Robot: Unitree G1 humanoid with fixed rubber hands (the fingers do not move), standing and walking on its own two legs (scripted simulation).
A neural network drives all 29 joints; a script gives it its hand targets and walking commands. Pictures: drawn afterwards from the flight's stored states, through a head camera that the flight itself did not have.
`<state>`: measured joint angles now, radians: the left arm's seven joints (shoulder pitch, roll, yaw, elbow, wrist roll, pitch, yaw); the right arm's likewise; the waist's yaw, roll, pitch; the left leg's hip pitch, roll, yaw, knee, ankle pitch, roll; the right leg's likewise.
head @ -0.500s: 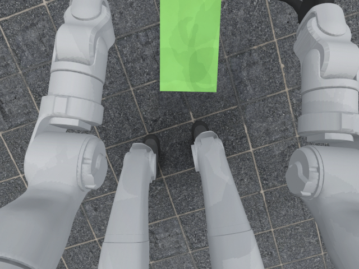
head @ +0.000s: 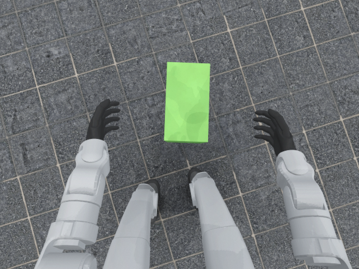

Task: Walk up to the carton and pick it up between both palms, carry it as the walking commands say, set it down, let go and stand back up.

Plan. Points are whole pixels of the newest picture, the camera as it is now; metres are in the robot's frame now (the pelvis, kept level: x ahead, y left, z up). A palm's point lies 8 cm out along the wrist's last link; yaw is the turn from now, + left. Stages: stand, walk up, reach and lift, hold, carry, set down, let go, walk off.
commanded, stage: let go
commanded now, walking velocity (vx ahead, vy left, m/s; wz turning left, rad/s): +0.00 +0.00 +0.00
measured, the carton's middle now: (185, 107) +0.49 -0.07 -0.59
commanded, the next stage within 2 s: stand in 0.94 s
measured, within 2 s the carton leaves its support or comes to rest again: neither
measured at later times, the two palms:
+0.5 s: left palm (8, 221) +0.23 +0.26 -0.02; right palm (290, 207) +0.21 -0.20 -0.02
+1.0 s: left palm (8, 207) +0.25 +0.27 -0.02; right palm (296, 176) +0.26 -0.21 -0.02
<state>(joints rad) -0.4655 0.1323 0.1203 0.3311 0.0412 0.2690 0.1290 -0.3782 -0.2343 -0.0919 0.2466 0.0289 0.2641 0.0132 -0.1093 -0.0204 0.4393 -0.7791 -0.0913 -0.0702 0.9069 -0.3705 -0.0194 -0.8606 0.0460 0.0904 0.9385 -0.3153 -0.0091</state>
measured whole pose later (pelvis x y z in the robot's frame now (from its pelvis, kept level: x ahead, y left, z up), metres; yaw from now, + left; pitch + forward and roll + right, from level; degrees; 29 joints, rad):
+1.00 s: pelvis +0.11 +0.03 +0.05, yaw -1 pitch -3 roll -2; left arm 0.24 0.22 0.01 0.54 0.01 0.07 0.00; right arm 0.22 -0.21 -0.04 0.51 -0.02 0.16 0.00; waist 0.02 0.02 0.02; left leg -0.07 -0.03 -0.07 0.53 -0.40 0.03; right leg -0.12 0.05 0.07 0.50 -0.32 0.01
